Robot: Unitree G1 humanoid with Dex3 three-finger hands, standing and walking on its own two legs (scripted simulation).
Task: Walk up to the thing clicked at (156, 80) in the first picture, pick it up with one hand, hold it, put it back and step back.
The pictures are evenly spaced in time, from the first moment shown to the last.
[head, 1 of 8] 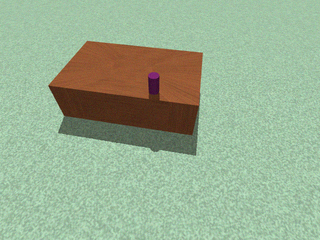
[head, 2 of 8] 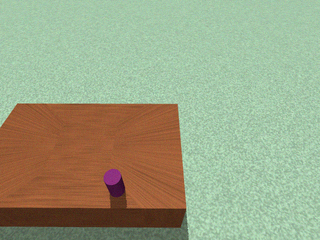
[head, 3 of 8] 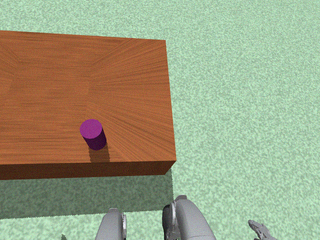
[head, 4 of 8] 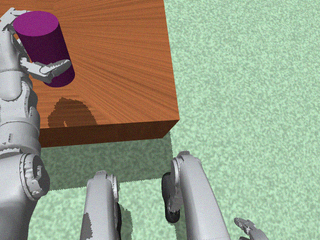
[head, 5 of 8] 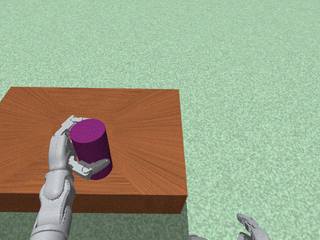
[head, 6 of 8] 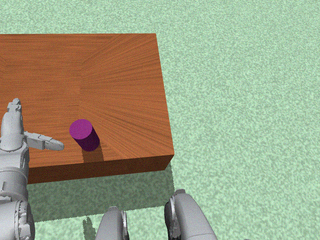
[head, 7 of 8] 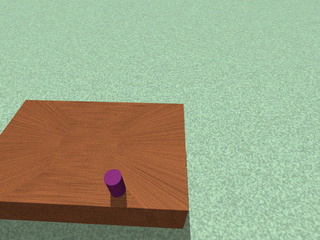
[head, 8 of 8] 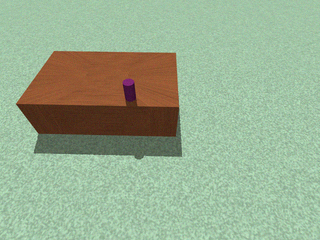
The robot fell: no
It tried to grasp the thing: yes
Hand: left
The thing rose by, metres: 0.40
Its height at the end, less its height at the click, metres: +0.00
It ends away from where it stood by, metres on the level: 0.01
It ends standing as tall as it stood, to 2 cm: yes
